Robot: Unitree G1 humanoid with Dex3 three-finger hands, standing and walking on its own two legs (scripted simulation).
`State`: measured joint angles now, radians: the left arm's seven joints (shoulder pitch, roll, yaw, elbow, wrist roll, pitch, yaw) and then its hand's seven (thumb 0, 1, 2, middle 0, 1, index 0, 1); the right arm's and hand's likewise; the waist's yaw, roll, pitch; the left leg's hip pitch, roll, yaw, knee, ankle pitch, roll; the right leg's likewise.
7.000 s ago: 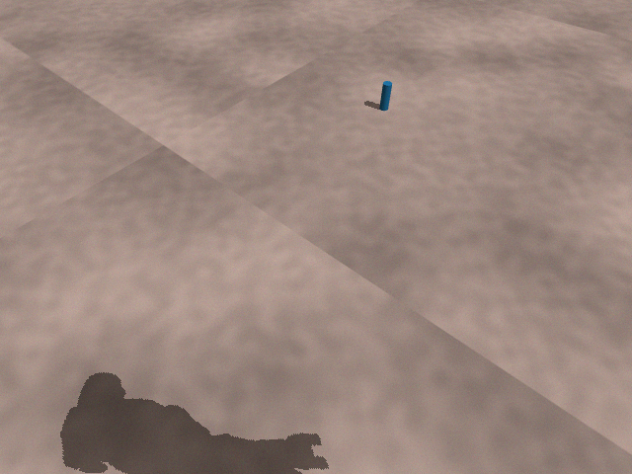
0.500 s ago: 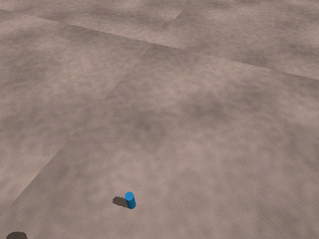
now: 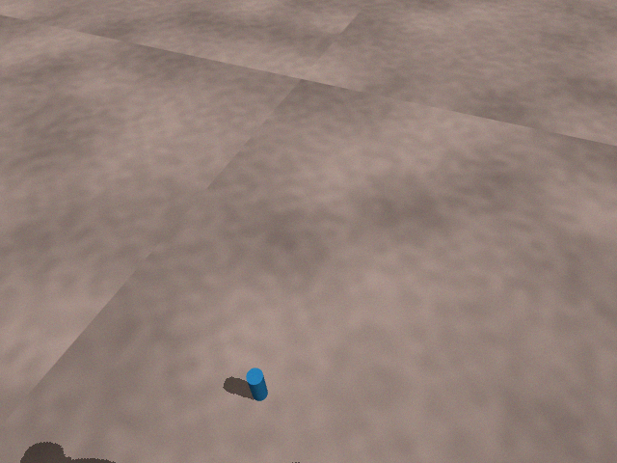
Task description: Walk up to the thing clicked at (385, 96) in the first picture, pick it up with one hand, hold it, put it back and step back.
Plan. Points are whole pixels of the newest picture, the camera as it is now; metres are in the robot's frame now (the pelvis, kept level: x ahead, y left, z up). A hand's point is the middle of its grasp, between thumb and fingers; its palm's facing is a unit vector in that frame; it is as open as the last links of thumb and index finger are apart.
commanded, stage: stand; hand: left
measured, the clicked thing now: (257, 385) +0.45 +0.17 -0.71
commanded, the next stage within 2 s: go down in 1.76 s
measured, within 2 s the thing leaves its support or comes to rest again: neither
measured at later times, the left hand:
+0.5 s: hand out of the picture +0.07 +0.25 -0.16, palm faces -0.01 -0.94 -0.34, open 7.4 cm
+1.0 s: hand out of the picture +0.07 +0.26 -0.16, palm faces -0.01 -0.94 -0.34, open 7.4 cm
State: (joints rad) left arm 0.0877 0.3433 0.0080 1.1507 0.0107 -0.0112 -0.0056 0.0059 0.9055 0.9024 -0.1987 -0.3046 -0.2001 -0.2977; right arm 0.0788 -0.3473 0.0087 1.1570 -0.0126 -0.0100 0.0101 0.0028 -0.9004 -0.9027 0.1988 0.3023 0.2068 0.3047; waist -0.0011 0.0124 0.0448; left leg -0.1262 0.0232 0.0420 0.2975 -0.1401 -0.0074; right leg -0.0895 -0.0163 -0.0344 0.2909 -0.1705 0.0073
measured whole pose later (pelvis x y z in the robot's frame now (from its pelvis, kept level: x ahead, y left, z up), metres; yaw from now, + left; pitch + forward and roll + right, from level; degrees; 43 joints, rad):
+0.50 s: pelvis +0.00 +0.00 +0.00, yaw +0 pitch -2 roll +0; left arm 0.11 0.34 0.00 1.15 0.01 -0.01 -0.01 0.01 0.91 0.90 -0.20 -0.30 -0.20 -0.30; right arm 0.10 -0.35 0.01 1.15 -0.01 -0.01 0.01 0.00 -0.90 -0.90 0.20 0.30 0.21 0.30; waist 0.00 0.01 0.04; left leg -0.13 0.03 0.03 0.31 -0.14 -0.01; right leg -0.09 -0.01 -0.04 0.29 -0.17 0.01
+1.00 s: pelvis +0.00 +0.00 +0.00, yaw +1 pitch -2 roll +0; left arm 0.12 0.34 0.01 1.14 0.01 -0.01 -0.01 0.01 0.90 0.90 -0.20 -0.30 -0.20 -0.30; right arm 0.11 -0.35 0.01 1.14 -0.01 -0.01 0.01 0.00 -0.90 -0.90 0.20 0.30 0.21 0.30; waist 0.00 0.01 0.04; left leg -0.13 0.02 0.03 0.30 -0.15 0.00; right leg -0.09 -0.02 -0.04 0.29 -0.18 0.01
